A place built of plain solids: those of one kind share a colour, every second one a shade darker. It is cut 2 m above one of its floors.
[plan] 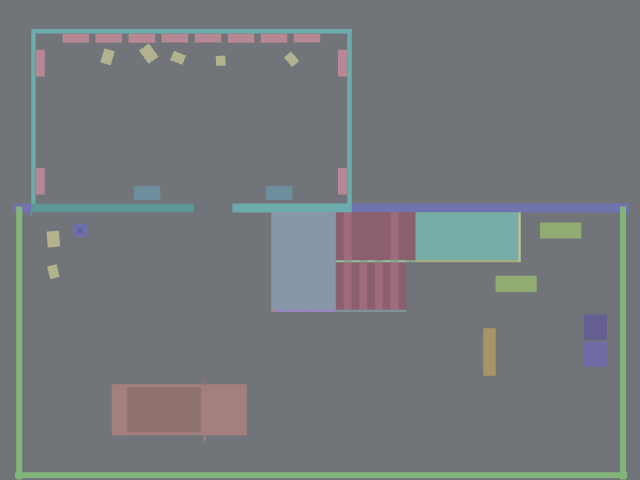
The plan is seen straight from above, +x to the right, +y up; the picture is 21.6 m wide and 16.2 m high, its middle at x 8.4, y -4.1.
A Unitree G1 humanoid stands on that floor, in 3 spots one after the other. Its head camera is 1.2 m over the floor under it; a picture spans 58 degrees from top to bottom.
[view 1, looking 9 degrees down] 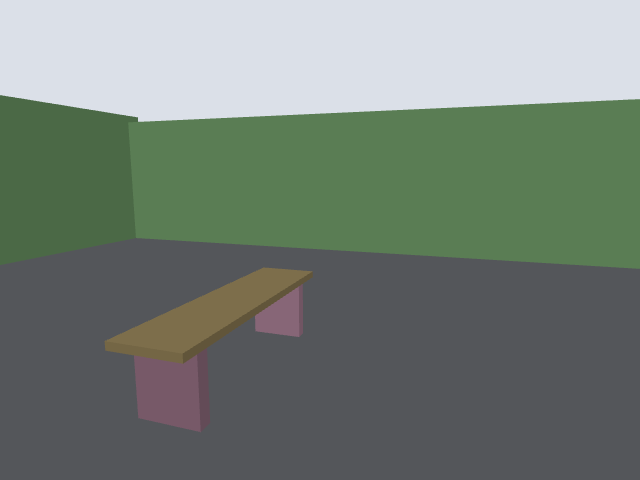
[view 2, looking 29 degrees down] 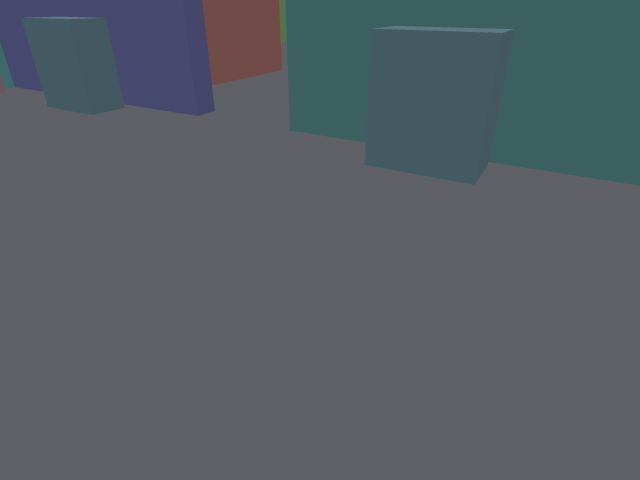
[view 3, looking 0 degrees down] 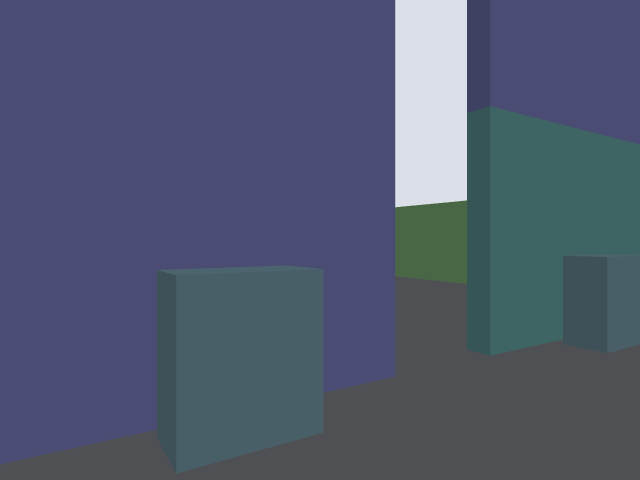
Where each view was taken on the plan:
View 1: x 12.81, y -5.65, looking -71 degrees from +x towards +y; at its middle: boundary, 6.73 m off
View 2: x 1.60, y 0.90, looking -60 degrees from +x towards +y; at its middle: ground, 2.48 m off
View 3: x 8.02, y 0.00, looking -122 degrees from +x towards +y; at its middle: facade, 3.39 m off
